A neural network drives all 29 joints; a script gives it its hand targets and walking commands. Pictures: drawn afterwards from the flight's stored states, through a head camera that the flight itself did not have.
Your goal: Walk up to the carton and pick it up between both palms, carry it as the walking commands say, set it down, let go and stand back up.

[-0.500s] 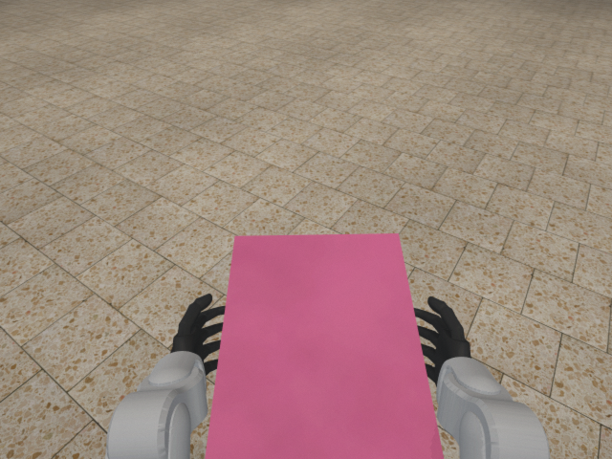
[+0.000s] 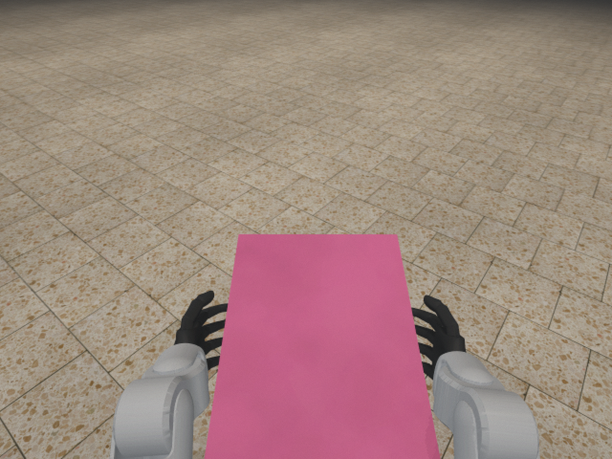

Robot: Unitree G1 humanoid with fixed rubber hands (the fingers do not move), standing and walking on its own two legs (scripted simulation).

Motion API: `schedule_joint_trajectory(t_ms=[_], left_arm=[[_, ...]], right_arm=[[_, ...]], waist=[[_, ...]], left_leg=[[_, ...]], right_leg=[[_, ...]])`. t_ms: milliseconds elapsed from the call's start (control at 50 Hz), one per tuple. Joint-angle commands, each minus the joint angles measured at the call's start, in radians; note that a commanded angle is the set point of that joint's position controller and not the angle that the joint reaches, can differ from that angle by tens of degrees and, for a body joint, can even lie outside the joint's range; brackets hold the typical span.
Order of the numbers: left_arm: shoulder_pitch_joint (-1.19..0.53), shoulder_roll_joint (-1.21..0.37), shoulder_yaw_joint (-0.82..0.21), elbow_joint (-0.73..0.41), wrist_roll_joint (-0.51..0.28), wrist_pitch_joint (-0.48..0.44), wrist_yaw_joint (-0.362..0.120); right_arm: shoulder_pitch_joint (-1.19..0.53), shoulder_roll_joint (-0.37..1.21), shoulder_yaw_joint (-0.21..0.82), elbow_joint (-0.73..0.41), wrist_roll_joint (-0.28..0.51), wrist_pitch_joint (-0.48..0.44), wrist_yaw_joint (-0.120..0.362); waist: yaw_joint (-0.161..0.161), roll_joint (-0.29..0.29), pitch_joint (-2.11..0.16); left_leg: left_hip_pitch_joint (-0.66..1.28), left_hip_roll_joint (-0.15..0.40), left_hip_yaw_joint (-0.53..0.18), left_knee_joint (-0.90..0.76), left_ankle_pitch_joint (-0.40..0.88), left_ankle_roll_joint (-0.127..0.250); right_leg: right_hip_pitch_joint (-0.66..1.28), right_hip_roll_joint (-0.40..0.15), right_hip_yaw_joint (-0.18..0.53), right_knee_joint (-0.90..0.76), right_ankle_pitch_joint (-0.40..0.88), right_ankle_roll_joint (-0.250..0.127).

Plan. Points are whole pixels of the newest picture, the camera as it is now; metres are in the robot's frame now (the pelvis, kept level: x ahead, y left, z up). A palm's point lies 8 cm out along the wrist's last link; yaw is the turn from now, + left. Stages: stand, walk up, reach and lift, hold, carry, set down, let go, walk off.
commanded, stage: carry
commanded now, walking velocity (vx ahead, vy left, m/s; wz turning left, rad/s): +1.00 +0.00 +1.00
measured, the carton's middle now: (317, 374) +0.26 +0.00 +0.02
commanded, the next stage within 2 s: none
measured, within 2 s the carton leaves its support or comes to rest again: neither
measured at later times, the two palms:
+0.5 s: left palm (129, 349) +0.24 +0.21 +0.11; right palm (367, 293) +0.33 -0.06 +0.10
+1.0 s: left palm (11, 239) +0.44 +0.49 +0.09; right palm (180, 176) +0.64 +0.28 +0.09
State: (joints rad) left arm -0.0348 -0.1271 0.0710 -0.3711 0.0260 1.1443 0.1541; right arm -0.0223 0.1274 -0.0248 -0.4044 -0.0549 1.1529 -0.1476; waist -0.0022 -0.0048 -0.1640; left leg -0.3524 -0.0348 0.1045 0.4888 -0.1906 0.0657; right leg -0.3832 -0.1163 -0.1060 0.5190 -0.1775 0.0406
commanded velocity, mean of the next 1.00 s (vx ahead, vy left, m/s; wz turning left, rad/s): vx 1.00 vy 0.00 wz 1.00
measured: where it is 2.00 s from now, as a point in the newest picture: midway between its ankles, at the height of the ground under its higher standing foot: (53, 379)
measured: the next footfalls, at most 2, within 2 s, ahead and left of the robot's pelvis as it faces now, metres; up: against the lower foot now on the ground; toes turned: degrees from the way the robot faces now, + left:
left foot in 0.72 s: +0.19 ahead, +0.23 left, +0.00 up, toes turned +36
right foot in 1.00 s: +0.63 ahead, +0.21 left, +0.00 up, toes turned +45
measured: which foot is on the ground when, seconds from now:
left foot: down 0.00-0.18, up 0.20-0.70, down 0.72-1.00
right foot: down 0.00-0.76, up 0.78-0.98, down 1.00-1.00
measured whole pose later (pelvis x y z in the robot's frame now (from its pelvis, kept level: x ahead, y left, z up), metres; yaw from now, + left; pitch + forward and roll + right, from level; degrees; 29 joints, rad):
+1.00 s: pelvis +0.37 +0.22 -0.01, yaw +45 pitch +2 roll +1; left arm 0.07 -0.13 0.06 -0.58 0.02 1.07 0.13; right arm 0.02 0.13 0.04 -0.60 -0.05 1.12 -0.16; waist -0.05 0.02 -0.03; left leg 0.00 -0.08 -0.14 0.47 -0.47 0.05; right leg -0.54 -0.14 0.02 0.62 -0.29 0.13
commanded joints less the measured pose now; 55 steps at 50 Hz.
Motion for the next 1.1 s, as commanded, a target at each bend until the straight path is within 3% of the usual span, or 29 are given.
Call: schedule_joint_trajectory(t_ms=[0, 20, 80, 120, 140, 160, 180, 240, 300, 340, 360, 500, 540, 580, 660, 680, 700, 720, 740, 780, 820, 860, 880, 940, 960, 980, 1000, 1040, 1080], left_arm=[[-0.609, -0.748, -0.62, -0.199, -0.248, -0.013, -0.102], [-0.656, -0.769, -0.613, -0.142, -0.24, -0.019, -0.1], [-0.336, -0.811, -0.586, -0.179, -0.22, 0.006, -0.112], [-0.361, -0.81, -0.546, -0.108, -0.205, 0.02, -0.11], [-0.317, -0.785, -0.534, -0.132, -0.199, 0.027, -0.111], [-0.477, -0.733, -0.518, -0.088, -0.197, 0.011, -0.102], [-0.515, -0.693, -0.516, -0.104, -0.197, 0.005, -0.094], [-0.316, -0.768, -0.549, -0.16, -0.218, 0.011, -0.109], [-0.448, -0.846, -0.632, -0.246, -0.296, 0.011, -0.127], [-0.518, -0.87, -0.673, -0.319, -0.32, 0.003, -0.131], [-0.542, -0.834, -0.685, -0.4, -0.33, -0.017, -0.139], [-0.34, -0.821, -0.653, -0.262, -0.282, 0.019, -0.139], [-0.342, -0.808, -0.626, -0.25, -0.284, 0.013, -0.138], [-0.319, -0.759, -0.622, -0.284, -0.271, 0.02, -0.134], [-0.303, -0.766, -0.624, -0.259, -0.269, 0.022, -0.13], [-0.318, -0.786, -0.645, -0.323, -0.266, 0.011, -0.13], [-0.327, -0.772, -0.636, -0.292, -0.249, 0.025, -0.129], [-0.275, -0.757, -0.625, -0.304, -0.241, 0.016, -0.131], [-0.324, -0.72, -0.631, -0.359, -0.243, -0.009, -0.142], [-0.375, -0.839, -0.653, -0.339, -0.269, -0.025, -0.144], [-0.311, -0.952, -0.614, -0.272, -0.243, -0.047, -0.17], [-0.312, -0.923, -0.605, -0.317, -0.231, -0.07, -0.167], [-0.171, -0.863, -0.554, -0.231, -0.194, -0.071, -0.153], [-0.166, -0.825, -0.582, -0.243, -0.234, -0.068, -0.125], [-0.185, -0.809, -0.594, -0.281, -0.251, -0.06, -0.12], [-0.175, -0.809, -0.598, -0.264, -0.227, -0.043, -0.12], [-0.216, -0.785, -0.59, -0.263, -0.222, -0.039, -0.126], [-0.168, -0.796, -0.571, -0.239, -0.205, -0.047, -0.106], [-0.315, -0.867, -0.605, -0.296, -0.236, -0.043, -0.114]], right_arm=[[-0.535, 0.774, 0.514, -0.078, 0.25, -0.01, 0.092], [-0.702, 0.762, 0.531, -0.143, 0.28, -0.024, 0.09], [-0.426, 0.813, 0.583, -0.207, 0.292, 0.014, 0.108], [-0.52, 0.801, 0.598, -0.204, 0.287, 0.032, 0.095], [-0.456, 0.825, 0.616, -0.163, 0.297, 0.049, 0.098], [-0.612, 0.756, 0.592, -0.156, 0.274, 0.028, 0.079], [-0.638, 0.754, 0.606, -0.135, 0.276, 0.035, 0.084], [-0.444, 0.815, 0.646, -0.201, 0.296, 0.042, 0.107], [-0.414, 0.849, 0.577, -0.148, 0.264, 0.026, 0.117], [-0.389, 0.846, 0.557, -0.162, 0.251, 0.012, 0.115], [-0.418, 0.844, 0.586, -0.221, 0.262, -0.002, 0.115], [-0.366, 0.751, 0.601, -0.274, 0.243, 0.012, 0.107], [-0.373, 0.766, 0.609, -0.245, 0.245, 0.017, 0.101], [-0.35, 0.737, 0.617, -0.247, 0.24, 0.028, 0.098], [-0.342, 0.75, 0.596, -0.25, 0.256, 0.029, 0.095], [-0.319, 0.747, 0.571, -0.254, 0.27, 0.011, 0.105], [-0.218, 0.785, 0.562, -0.168, 0.252, 0.018, 0.102], [-0.244, 0.778, 0.578, -0.169, 0.269, 0.002, 0.091], [-0.228, 0.771, 0.564, -0.197, 0.262, -0.02, 0.101], [-0.417, 0.858, 0.627, -0.318, 0.316, -0.038, 0.11], [-0.475, 0.932, 0.721, -0.361, 0.331, -0.062, 0.125], [-0.368, 0.928, 0.728, -0.31, 0.329, -0.067, 0.14], [-0.329, 0.872, 0.726, -0.298, 0.319, -0.062, 0.135], [-0.283, 0.815, 0.692, -0.284, 0.308, -0.044, 0.138], [-0.242, 0.759, 0.635, -0.261, 0.278, -0.032, 0.137], [-0.25, 0.749, 0.634, -0.23, 0.271, -0.018, 0.14], [-0.231, 0.781, 0.654, -0.179, 0.269, -0.006, 0.147], [-0.293, 0.755, 0.671, -0.201, 0.295, 0.011, 0.153], [-0.375, 0.781, 0.644, -0.195, 0.314, 0.009, 0.178]], waist=[[-0.001, 0.157, -0.08], [-0.007, 0.2, -0.06], [0.007, 0.191, -0.028], [0.028, 0.103, 0.0], [0.046, -0.039, -0.026], [0.047, -0.325, -0.024], [0.023, -0.407, 0.046], [0.004, -0.055, 0.078], [0.002, -0.048, -0.039], [0.015, -0.033, -0.049], [0.018, -0.18, -0.021], [0.031, -0.103, -0.005], [0.04, -0.196, 0.063], [0.041, -0.147, 0.122], [0.002, -0.293, -0.016], [-0.026, -0.182, -0.138], [-0.085, 0.03, -0.09], [-0.05, 0.421, -0.047], [-0.064, 0.308, -0.111], [-0.065, 0.072, -0.123], [-0.044, -0.101, -0.073], [-0.03, -0.085, -0.001], [-0.015, -0.022, 0.002], [0.007, 0.16, -0.144], [0.057, 0.115, -0.199], [0.074, -0.142, -0.236], [0.026, -0.432, -0.221], [0.051, -0.234, -0.191], [0.038, -0.094, -0.04]], left_leg=[[-0.046, 0.168, -0.282, -0.328, -0.627, 0.021], [-0.041, 0.229, -0.404, -0.403, -0.717, 0.054], [-0.149, 0.259, -0.419, -0.428, -0.694, 0.07], [-0.275, 0.151, -0.268, -0.401, -0.492, -0.033], [-0.333, 0.078, -0.169, -0.156, -0.362, -0.07], [-0.477, 0.018, -0.056, 0.17, -0.222, -0.082], [-0.549, 0.078, -0.074, 0.471, -0.188, -0.064], [-0.405, 0.12, -0.136, 0.614, 0.006, -0.085], [-0.356, 0.134, -0.04, 0.541, 0.059, -0.08], [-0.384, 0.145, -0.041, 0.488, 0.027, -0.07], [-0.418, 0.127, -0.028, 0.498, 0.033, -0.076], [-0.463, 0.182, 0.007, 0.452, -0.049, -0.038], [-0.475, 0.155, 0.045, 0.408, -0.038, -0.036], [-0.445, 0.132, 0.091, 0.336, -0.099, -0.014], [-0.038, -0.095, 0.327, 0.167, -0.179, 0.029], [0.209, -0.135, 0.24, -0.019, -0.132, 0.077], [0.483, -0.04, -0.143, -0.146, -0.178, 0.198], [0.801, 0.188, -0.736, -0.257, 0.387, 0.346], [0.885, 0.247, -0.891, -0.232, 0.662, 0.429], [0.919, 0.32, -0.758, -0.194, 0.594, 0.329], [0.59, 0.232, -0.594, -0.184, 0.349, 0.204], [0.458, 0.19, -0.473, -0.204, 0.343, 0.164], [0.42, 0.237, -0.409, -0.162, 0.336, 0.144], [0.302, 0.058, -0.197, 0.049, 0.787, 0.083], [0.071, -0.001, -0.124, 0.314, 0.706, 0.052], [-0.258, -0.053, -0.106, 0.621, 0.248, 0.021], [-0.473, -0.088, -0.153, 0.869, -0.307, 0.004], [-0.418, -0.008, -0.247, 1.033, -0.269, 0.001], [-0.407, 0.094, -0.221, 0.848, -0.216, -0.05]], right_leg=[[0.077, 0.057, -0.053, 0.07, -0.323, 0.021], [0.044, 0.101, -0.09, 0.134, -0.293, 0.041], [0.089, 0.071, -0.063, 0.189, -0.198, 0.051], [0.357, 0.135, -0.151, 0.014, -0.157, 0.04], [0.465, 0.01, 0.031, -0.197, -0.249, 0.005], [0.531, -0.207, 0.301, -0.373, -0.576, -0.047], [0.393, -0.401, 0.499, -0.532, -0.86, -0.086], [0.229, -0.321, 0.279, -0.49, -0.563, -0.001], [0.347, -0.272, 0.003, -0.421, -0.325, 0.01], [0.451, -0.297, 0.028, -0.409, -0.31, -0.04], [0.495, -0.281, 0.016, -0.401, -0.315, -0.01], [0.646, -0.367, -0.066, -0.374, -0.277, -0.067], [0.67, -0.303, -0.141, -0.342, -0.078, -0.043], [0.654, -0.316, -0.194, -0.299, 0.184, -0.031], [0.643, -0.262, -0.359, 0.131, 1.258, 0.008], [0.569, -0.242, -0.362, 0.454, 1.248, 0.048], [0.122, -0.157, -0.299, 0.848, 0.824, 0.128], [-0.421, 0.13, -0.181, 1.135, -0.271, 0.186], [-0.498, 0.142, 0.129, 1.286, -0.47, 0.147], [-0.639, 0.0, 0.228, 1.254, -0.428, 0.131], [-0.456, -0.056, 0.242, 0.849, -0.276, 0.109], [-0.331, -0.041, 0.111, 0.524, -0.182, 0.113], [-0.232, -0.081, 0.167, 0.295, -0.175, 0.103], [0.214, 0.121, -0.047, -0.042, -0.085, 0.074], [0.492, 0.098, -0.069, -0.122, 0.019, 0.077], [0.752, -0.121, 0.185, -0.139, -0.087, 0.023], [0.796, -0.432, 0.619, -0.246, -0.065, -0.045], [0.656, -0.433, 0.682, -0.213, 0.204, -0.126], [0.457, -0.458, 0.511, -0.252, -0.078, -0.15]])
